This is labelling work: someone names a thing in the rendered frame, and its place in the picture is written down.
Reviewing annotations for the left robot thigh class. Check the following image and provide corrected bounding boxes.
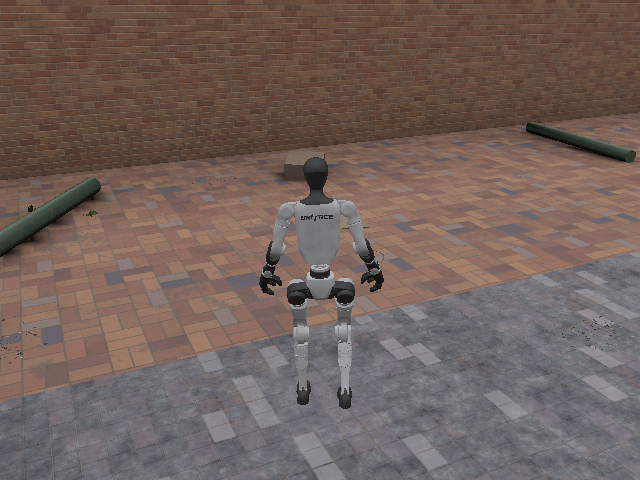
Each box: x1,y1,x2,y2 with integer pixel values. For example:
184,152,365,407
287,279,310,344

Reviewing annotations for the right robot hand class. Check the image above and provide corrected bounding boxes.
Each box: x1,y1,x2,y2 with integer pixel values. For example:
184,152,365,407
361,270,384,292

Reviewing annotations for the robot left forearm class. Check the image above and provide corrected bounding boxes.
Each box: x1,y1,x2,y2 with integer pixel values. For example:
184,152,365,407
262,241,280,278

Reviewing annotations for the robot thigh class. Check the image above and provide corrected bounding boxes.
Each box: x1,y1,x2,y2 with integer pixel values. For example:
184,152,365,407
287,279,310,344
334,278,355,342

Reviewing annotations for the robot right forearm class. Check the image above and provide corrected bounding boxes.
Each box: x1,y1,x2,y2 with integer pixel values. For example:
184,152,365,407
359,238,381,275

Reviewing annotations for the right robot upper arm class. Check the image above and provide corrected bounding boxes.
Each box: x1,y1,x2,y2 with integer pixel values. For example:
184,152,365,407
338,200,369,254

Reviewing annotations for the left robot hand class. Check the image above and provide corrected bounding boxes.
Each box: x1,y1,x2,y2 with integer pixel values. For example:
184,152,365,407
259,274,282,295

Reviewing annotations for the right robot thigh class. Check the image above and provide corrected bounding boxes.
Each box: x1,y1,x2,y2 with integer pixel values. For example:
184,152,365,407
334,278,355,342

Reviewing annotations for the left robot upper arm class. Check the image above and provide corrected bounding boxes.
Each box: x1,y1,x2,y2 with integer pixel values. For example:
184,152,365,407
270,201,297,256

